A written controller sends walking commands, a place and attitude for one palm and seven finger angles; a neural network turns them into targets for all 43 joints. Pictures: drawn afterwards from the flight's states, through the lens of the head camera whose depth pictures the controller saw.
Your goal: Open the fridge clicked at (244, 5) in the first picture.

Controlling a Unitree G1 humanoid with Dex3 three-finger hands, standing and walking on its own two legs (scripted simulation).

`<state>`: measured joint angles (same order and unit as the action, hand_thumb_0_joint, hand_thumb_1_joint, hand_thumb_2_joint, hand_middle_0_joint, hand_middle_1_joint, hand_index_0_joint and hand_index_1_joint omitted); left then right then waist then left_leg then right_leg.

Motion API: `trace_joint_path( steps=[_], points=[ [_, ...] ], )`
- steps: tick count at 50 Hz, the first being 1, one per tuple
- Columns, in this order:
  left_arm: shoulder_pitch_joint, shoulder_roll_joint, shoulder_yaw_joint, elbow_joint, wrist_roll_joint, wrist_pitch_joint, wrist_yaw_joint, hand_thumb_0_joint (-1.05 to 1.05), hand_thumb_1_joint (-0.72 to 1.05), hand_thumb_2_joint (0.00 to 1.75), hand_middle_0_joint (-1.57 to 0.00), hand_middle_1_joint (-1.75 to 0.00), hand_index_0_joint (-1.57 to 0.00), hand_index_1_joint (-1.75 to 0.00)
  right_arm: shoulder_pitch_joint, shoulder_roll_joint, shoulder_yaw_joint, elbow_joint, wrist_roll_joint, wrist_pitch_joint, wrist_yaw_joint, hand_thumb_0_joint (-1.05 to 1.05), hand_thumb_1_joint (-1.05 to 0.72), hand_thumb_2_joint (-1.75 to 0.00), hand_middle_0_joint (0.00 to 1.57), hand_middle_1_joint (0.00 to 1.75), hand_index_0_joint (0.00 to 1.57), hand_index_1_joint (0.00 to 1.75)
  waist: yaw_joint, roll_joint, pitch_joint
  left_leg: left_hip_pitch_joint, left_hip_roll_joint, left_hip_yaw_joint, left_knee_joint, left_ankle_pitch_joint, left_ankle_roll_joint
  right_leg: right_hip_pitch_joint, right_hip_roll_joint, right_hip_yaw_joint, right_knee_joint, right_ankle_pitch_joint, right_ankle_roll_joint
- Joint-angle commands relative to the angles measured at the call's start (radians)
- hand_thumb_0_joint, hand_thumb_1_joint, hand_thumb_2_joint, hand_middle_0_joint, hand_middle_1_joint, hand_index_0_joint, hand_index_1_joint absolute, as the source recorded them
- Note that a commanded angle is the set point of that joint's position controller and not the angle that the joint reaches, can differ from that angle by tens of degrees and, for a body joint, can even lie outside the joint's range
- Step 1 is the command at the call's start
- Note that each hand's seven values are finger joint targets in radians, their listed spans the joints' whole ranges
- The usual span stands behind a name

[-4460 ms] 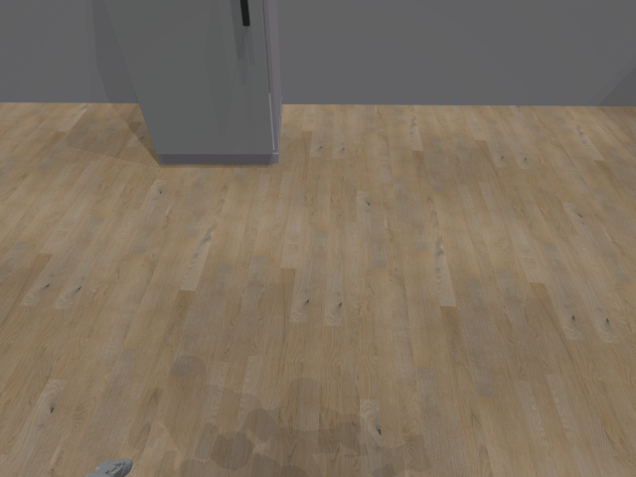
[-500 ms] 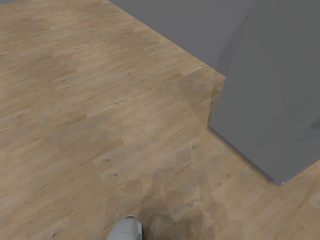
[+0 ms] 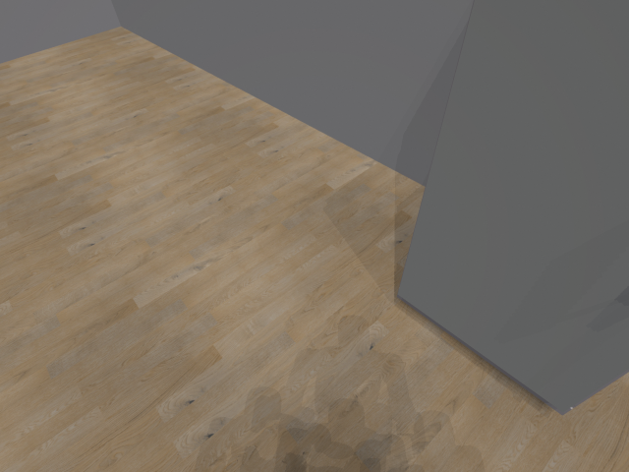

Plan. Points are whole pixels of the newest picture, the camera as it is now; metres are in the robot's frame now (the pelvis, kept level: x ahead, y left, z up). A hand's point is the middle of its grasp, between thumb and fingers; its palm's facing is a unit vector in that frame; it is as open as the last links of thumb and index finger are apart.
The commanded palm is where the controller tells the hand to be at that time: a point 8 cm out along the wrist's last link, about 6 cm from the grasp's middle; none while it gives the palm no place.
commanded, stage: turn to face it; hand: right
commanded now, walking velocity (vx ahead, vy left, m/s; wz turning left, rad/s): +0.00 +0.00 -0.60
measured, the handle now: out of the picture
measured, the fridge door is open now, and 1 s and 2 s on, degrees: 0 0 0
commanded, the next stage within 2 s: take the last steps up to it in 1.12 s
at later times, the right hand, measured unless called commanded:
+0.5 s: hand out of the picture +0.11 -0.21 -0.14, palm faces +0.27 +0.92 -0.29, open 7.4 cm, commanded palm none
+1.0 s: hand out of the picture -0.08 -0.13 -0.16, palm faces +0.58 +0.77 -0.26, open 7.4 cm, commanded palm none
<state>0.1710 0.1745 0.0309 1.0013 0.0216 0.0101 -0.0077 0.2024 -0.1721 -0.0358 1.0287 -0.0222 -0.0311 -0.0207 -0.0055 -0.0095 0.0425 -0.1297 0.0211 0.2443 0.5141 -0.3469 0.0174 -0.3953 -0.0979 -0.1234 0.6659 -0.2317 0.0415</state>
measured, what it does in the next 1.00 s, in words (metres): steps on the spot, turning right: right foot, then left foot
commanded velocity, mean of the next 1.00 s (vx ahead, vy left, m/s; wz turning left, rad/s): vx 0.00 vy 0.00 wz -0.53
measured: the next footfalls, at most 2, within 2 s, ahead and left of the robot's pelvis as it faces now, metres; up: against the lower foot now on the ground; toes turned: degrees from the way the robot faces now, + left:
right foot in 0.02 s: +0.11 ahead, -0.10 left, +0.00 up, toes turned -10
left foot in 0.54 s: +0.12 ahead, +0.15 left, +0.00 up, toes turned -16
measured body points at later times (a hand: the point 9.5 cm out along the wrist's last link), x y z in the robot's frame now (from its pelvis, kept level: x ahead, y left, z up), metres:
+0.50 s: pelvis +0.04 +0.03 +0.01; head +0.08 +0.03 +0.45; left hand +0.15 +0.27 -0.14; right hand +0.09 -0.26 -0.12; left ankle +0.07 +0.17 -0.70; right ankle +0.07 -0.09 -0.73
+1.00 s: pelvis +0.02 +0.05 +0.00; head +0.06 +0.03 +0.45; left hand +0.27 +0.21 -0.13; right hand -0.11 -0.17 -0.14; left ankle +0.08 +0.16 -0.73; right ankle -0.06 -0.04 -0.72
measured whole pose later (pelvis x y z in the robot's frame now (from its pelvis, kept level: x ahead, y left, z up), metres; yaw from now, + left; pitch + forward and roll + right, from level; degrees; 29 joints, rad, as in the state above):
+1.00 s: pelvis +0.02 +0.05 +0.00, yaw -34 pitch +0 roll -1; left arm 0.10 0.26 0.06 0.93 0.01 0.06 -0.02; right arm 0.27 -0.22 -0.04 0.94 -0.03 0.02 -0.02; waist -0.03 0.01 0.09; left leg -0.24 0.17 0.27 0.59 -0.32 -0.02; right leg -0.27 -0.04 -0.08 0.65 -0.37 0.05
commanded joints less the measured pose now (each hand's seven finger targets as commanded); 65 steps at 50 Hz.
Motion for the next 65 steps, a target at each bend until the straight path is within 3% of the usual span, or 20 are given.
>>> trace_joint_path(
  steps=[1,2,5,10,20,25,26,27,28,30,32,33,44,49,50,51,52,56,62,65],
  points=[
    [0.188,0.235,0.059,-0.053,0.014,-0.012,-0.001,0.0,0.9,0.9,-0.2,-0.3,-0.2,-0.3,0.081,-0.11,-0.045,-0.091,0.023,0.018,-0.008,0.0,-0.9,-0.9,0.2,0.3,0.2,0.3,0.06,-0.311,-0.113,-0.314,0.087,-0.016,0.395,-0.069,-0.079,0.371,-0.271,0.396,-0.246,0.664,-0.189],
    [0.222,0.259,0.06,-0.041,0.006,-0.005,0.01,0.0,0.9,0.9,-0.2,-0.3,-0.2,-0.3,0.031,-0.117,-0.033,-0.124,0.012,0.026,-0.015,0.0,-0.9,-0.9,0.2,0.3,0.2,0.3,0.083,-0.344,-0.141,-0.359,0.046,-0.131,0.6,-0.349,-0.083,0.352,-0.341,0.527,-0.316,0.633,-0.274],
    [0.087,0.205,0.056,-0.088,0.004,-0.01,0.022,0.0,0.9,0.9,-0.2,-0.3,-0.2,-0.3,-0.029,-0.117,-0.054,-0.131,0.005,0.031,-0.002,0.0,-0.9,-0.9,0.2,0.3,0.2,0.3,0.037,-0.105,-0.096,-0.446,0.088,-0.242,0.677,-0.146,-0.084,0.261,-0.234,0.429,-0.345,0.309,-0.229],
    [0.057,0.194,0.06,-0.111,-0.003,-0.018,0.021,0.0,0.9,0.9,-0.2,-0.3,-0.2,-0.3,0.015,-0.118,-0.063,-0.122,0.004,0.049,0.001,0.0,-0.9,-0.9,0.2,0.3,0.2,0.3,0.018,-0.094,-0.14,-0.405,0.083,-0.239,0.6,-0.029,-0.108,0.269,-0.147,0.332,-0.36,0.32,-0.197],
    [0.074,0.241,0.092,-0.12,0.004,0.008,0.011,0.0,0.9,0.9,-0.2,-0.3,-0.2,-0.3,-0.08,-0.128,-0.058,-0.199,0.012,0.057,-0.005,0.0,-0.9,-0.9,0.2,0.3,0.2,0.3,0.048,-0.145,-0.102,-0.335,0.033,-0.247,0.368,-0.085,-0.11,0.218,-0.12,0.471,-0.339,0.218,-0.221],
    [-0.005,0.244,0.102,-0.161,-0.001,0.023,0.003,0.0,0.9,0.9,-0.2,-0.3,-0.2,-0.3,0.051,-0.153,-0.057,-0.192,0.02,0.045,-0.011,0.0,-0.9,-0.9,0.2,0.3,0.2,0.3,-0.016,-0.152,-0.122,-0.024,-0.006,-0.23,-0.012,0.058,-0.081,0.028,-0.043,0.491,-0.253,0.146,-0.158],
    [-0.004,0.202,0.098,-0.174,-0.009,0.026,-0.001,0.0,0.9,0.9,-0.2,-0.3,-0.2,-0.3,0.093,-0.202,-0.069,-0.191,0.011,0.037,-0.016,0.0,-0.9,-0.9,0.2,0.3,0.2,0.3,-0.037,-0.028,-0.128,0.108,0.093,-0.316,-0.182,0.051,-0.049,-0.101,0.028,0.433,-0.141,0.0,-0.098],
    [0.022,0.125,0.087,-0.193,-0.015,0.026,-0.004,0.0,0.9,0.9,-0.2,-0.3,-0.2,-0.3,0.081,-0.312,-0.085,-0.211,-0.008,0.027,-0.024,0.0,-0.9,-0.9,0.2,0.3,0.2,0.3,-0.035,0.31,-0.109,0.167,0.403,-0.646,-0.314,-0.005,0.063,-0.294,0.183,0.208,0.143,-0.256,0.003],
    [0.014,0.169,0.094,-0.201,0.003,0.028,-0.003,0.0,0.9,0.9,-0.2,-0.3,-0.2,-0.3,0.024,-0.322,-0.068,-0.239,0.002,0.037,-0.022,0.0,-0.9,-0.9,0.2,0.3,0.2,0.3,-0.018,0.235,-0.073,-0.035,0.493,-0.627,-0.307,0.033,0.123,-0.243,0.148,0.204,0.354,-0.33,-0.001],
    [0.027,0.179,0.098,-0.163,0.008,0.052,-0.014,0.0,0.9,0.9,-0.2,-0.3,-0.2,-0.3,-0.09,-0.246,-0.058,-0.263,0.005,0.031,-0.019,0.0,-0.9,-0.9,0.2,0.3,0.2,0.3,0.038,0.212,0.015,-0.194,0.362,-0.496,-0.304,-0.009,0.082,-0.205,0.097,0.2,0.548,-0.207,0.002],
    [0.072,0.161,0.091,-0.133,0.006,0.052,-0.024,0.0,0.9,0.9,-0.2,-0.3,-0.2,-0.3,-0.116,-0.183,-0.038,-0.263,0.006,0.023,-0.016,0.0,-0.9,-0.9,0.2,0.3,0.2,0.3,0.069,0.176,0.025,-0.145,0.271,-0.314,-0.233,0.217,0.055,-0.209,0.081,0.164,0.589,-0.104,0.023],
    [0.062,0.158,0.086,-0.131,0.005,0.052,-0.024,0.0,0.9,0.9,-0.2,-0.3,-0.2,-0.3,-0.08,-0.177,-0.037,-0.254,0.006,0.017,-0.014,0.0,-0.9,-0.9,0.2,0.3,0.2,0.3,0.05,0.18,0.015,-0.098,0.268,-0.277,-0.21,0.314,0.056,-0.21,0.076,0.15,0.59,-0.091,0.033],
    [-0.112,0.136,0.045,-0.162,-0.01,0.044,-0.019,0.0,0.9,0.9,-0.2,-0.3,-0.2,-0.3,0.11,-0.25,-0.055,-0.166,-0.01,0.028,-0.013,0.0,-0.9,-0.9,0.2,0.3,0.2,0.3,-0.047,0.224,-0.065,0.083,0.345,-0.205,-0.12,0.596,0.118,-0.074,0.064,0.05,0.19,-0.234,0.031],
    [-0.015,0.156,0.042,-0.136,-0.01,0.019,-0.01,0.0,0.9,0.9,-0.2,-0.3,-0.2,-0.3,0.083,-0.258,-0.066,-0.137,0.002,0.038,-0.008,0.0,-0.9,-0.9,0.2,0.3,0.2,0.3,0.009,0.184,-0.123,-0.002,0.307,-0.111,0.051,0.569,0.024,0.226,0.075,0.004,-0.241,0.009,-0.012],
    [0.028,0.233,0.059,-0.128,-0.003,0.007,-0.007,0.0,0.9,0.9,-0.2,-0.3,-0.2,-0.3,0.092,-0.224,-0.061,-0.151,0.01,0.043,-0.004,0.0,-0.9,-0.9,0.2,0.3,0.2,0.3,0.034,0.012,-0.166,-0.172,0.248,-0.065,0.205,0.371,-0.036,0.416,-0.055,0.138,-0.302,0.22,-0.061],
    [0.077,0.333,0.081,-0.122,0.0,0.005,-0.004,0.0,0.9,0.9,-0.2,-0.3,-0.2,-0.3,0.066,-0.155,-0.04,-0.189,0.012,0.045,0.004,0.0,-0.9,-0.9,0.2,0.3,0.2,0.3,0.062,-0.275,-0.162,-0.432,0.128,-0.056,0.397,-0.228,-0.101,0.517,-0.309,0.429,-0.298,0.624,-0.194],
    [0.118,0.336,0.079,-0.1,-0.006,0.012,0.006,0.0,0.9,0.9,-0.2,-0.3,-0.2,-0.3,-0.001,-0.164,-0.027,-0.204,0.0,0.061,-0.007,0.0,-0.9,-0.9,0.2,0.3,0.2,0.3,0.085,-0.217,-0.142,-0.424,0.12,-0.157,0.51,-0.309,-0.095,0.441,-0.341,0.403,-0.292,0.707,-0.253],
    [-0.048,0.234,0.047,-0.125,-0.004,0.004,0.025,0.0,0.9,0.9,-0.2,-0.3,-0.2,-0.3,0.037,-0.165,-0.041,-0.132,0.009,0.066,0.003,0.0,-0.9,-0.9,0.2,0.3,0.2,0.3,0.005,-0.164,-0.063,-0.391,0.099,-0.21,0.602,-0.104,-0.102,0.316,-0.164,0.239,-0.296,0.614,-0.203],
    [-0.003,0.216,0.045,-0.103,-0.005,0.0,0.023,0.0,0.9,0.9,-0.2,-0.3,-0.2,-0.3,0.027,-0.148,-0.031,-0.122,0.008,0.069,0.003,0.0,-0.9,-0.9,0.2,0.3,0.2,0.3,0.018,-0.117,-0.059,-0.332,0.075,-0.207,0.453,-0.081,-0.105,0.313,-0.147,0.272,-0.346,0.427,-0.215],
    [0.026,0.211,0.048,-0.088,0.004,-0.001,0.02,0.0,0.9,0.9,-0.2,-0.3,-0.2,-0.3,-0.003,-0.124,-0.024,-0.131,0.004,0.059,0.012,0.0,-0.9,-0.9,0.2,0.3,0.2,0.3,0.035,-0.145,-0.037,-0.284,0.051,-0.185,0.323,-0.114,-0.09,0.274,-0.145,0.324,-0.383,0.13,-0.223]
  ],
)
